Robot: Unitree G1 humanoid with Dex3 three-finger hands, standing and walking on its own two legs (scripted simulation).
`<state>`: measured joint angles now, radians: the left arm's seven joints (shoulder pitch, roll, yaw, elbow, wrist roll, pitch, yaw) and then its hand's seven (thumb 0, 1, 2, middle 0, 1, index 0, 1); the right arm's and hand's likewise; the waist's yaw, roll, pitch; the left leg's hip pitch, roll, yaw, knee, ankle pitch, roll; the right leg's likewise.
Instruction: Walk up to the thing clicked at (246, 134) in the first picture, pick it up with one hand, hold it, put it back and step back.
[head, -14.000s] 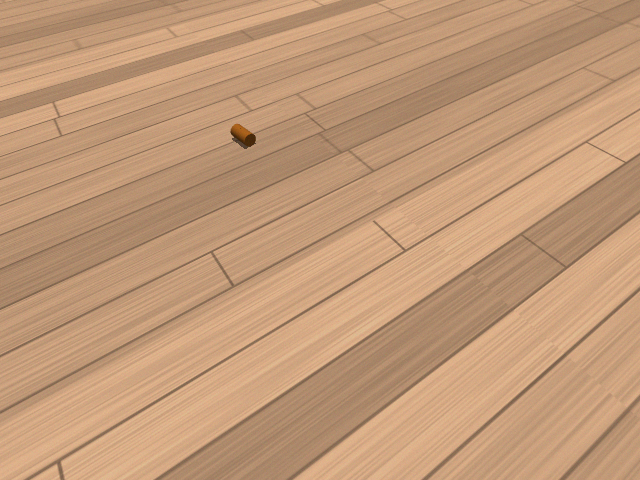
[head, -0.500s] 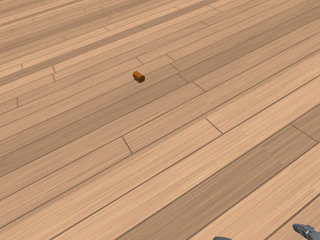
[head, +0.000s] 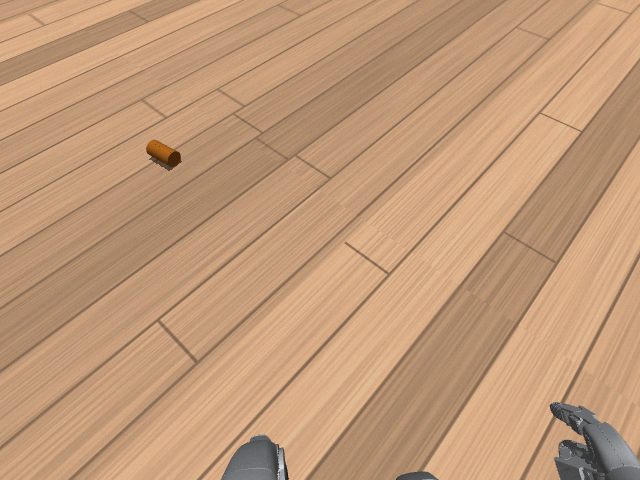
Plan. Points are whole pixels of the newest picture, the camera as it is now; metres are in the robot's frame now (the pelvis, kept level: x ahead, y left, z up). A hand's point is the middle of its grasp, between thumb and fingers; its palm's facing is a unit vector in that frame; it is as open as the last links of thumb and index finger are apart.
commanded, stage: walk up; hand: left
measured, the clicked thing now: (163, 153) +1.41 +0.63 -0.70
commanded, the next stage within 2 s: none
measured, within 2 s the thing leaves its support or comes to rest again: neither
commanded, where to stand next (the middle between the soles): +0.89 +0.77 m, yaw -37 degrees
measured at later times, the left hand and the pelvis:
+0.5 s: hand (93, 302) +0.38 +0.36 -0.08, palm faces -0.15 -0.83 -0.53, open 7.3 cm; pelvis +0.21 +0.10 +0.01, yaw -12 degrees
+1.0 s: hand (16, 231) +0.55 +0.56 -0.12, palm faces -0.37 -0.77 -0.52, open 7.4 cm; pelvis +0.39 +0.29 +0.02, yaw -21 degrees
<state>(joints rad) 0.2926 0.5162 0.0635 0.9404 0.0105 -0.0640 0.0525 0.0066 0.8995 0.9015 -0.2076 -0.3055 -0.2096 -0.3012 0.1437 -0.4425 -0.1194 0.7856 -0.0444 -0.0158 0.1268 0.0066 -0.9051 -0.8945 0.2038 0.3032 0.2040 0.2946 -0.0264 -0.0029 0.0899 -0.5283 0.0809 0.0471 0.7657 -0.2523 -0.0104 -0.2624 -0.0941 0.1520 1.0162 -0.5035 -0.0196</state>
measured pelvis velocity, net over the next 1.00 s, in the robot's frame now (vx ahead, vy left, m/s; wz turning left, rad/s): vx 0.39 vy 0.29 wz -0.37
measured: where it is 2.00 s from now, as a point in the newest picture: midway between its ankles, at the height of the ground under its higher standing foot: (142, 318)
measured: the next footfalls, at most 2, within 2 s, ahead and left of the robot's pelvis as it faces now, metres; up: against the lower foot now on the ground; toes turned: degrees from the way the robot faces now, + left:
right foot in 0.34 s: +0.29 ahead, -0.02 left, +0.00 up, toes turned -17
left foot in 0.78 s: +0.46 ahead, +0.36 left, +0.00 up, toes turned -13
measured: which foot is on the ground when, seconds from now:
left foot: down 0.00-0.36, up 0.38-0.76, down 0.78-1.00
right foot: up 0.00-0.32, down 0.34-0.80, up 0.82-1.00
